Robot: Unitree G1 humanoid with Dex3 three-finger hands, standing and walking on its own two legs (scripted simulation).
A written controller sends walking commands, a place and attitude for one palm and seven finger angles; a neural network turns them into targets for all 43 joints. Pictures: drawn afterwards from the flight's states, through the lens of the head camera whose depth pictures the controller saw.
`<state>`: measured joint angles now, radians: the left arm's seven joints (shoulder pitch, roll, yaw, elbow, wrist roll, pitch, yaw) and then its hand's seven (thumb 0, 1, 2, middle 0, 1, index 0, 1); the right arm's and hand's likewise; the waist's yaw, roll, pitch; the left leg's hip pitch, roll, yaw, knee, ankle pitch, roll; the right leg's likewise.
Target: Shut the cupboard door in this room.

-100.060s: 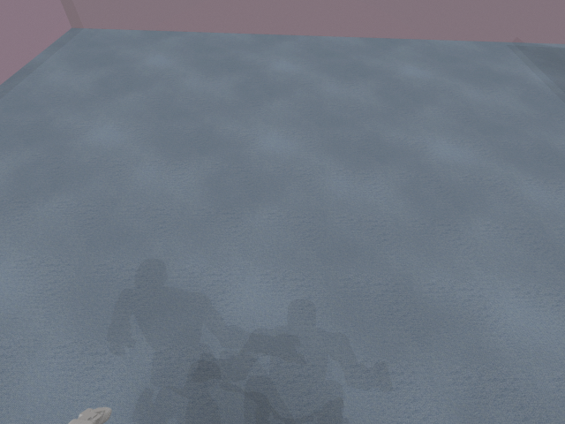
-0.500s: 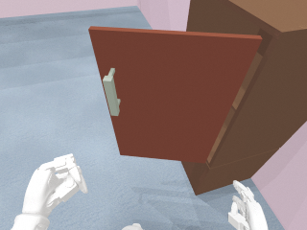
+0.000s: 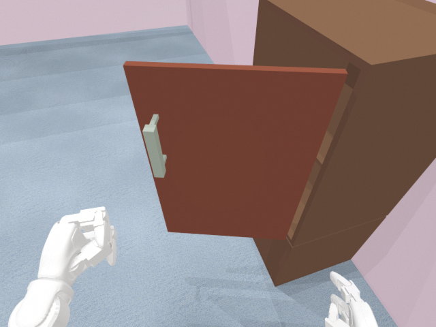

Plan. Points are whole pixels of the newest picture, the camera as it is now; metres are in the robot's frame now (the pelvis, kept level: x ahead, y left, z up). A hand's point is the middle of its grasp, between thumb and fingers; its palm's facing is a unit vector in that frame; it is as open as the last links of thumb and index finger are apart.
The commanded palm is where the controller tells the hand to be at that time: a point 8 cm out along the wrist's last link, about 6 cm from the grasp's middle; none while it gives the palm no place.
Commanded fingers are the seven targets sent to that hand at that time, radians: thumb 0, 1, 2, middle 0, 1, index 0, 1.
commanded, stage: raise the hand and make a fist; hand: left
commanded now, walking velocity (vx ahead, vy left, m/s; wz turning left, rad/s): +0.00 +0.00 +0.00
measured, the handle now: (157, 146) +0.46 +0.16 +0.09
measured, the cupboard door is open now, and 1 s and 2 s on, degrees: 68 68 68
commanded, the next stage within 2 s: bring the fist close to the handle in 0.20 s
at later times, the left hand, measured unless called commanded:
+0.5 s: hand (118, 239) +0.24 +0.18 +0.09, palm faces +0.00 -1.00 -0.05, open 3.1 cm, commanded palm +0.23 +0.23 +0.09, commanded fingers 0.00 0.90 0.90 -1.30 -1.50 -1.30 -1.50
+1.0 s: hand (158, 200) +0.32 +0.13 +0.09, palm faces -0.02 -1.00 -0.04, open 3.1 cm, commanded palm +0.30 +0.18 +0.09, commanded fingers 0.00 0.90 0.90 -1.30 -1.50 -1.30 -1.50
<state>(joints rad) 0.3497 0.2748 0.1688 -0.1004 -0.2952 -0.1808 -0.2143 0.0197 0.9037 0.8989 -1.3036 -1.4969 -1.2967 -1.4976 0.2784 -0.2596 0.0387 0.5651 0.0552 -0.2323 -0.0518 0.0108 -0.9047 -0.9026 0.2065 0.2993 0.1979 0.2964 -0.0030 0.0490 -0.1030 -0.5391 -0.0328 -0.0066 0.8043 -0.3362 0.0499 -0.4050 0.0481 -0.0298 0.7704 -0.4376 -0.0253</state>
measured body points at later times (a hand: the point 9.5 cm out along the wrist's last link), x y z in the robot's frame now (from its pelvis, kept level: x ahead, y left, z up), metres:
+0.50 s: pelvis +0.00 +0.00 +0.00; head +0.00 -0.01 +0.45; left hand +0.23 +0.23 +0.10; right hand +0.18 -0.23 -0.07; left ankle +0.05 +0.08 -0.71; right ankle -0.02 -0.11 -0.71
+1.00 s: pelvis +0.01 +0.00 +0.00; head +0.03 -0.01 +0.45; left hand +0.31 +0.18 +0.10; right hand +0.17 -0.24 -0.08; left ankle +0.05 +0.08 -0.71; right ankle -0.02 -0.11 -0.71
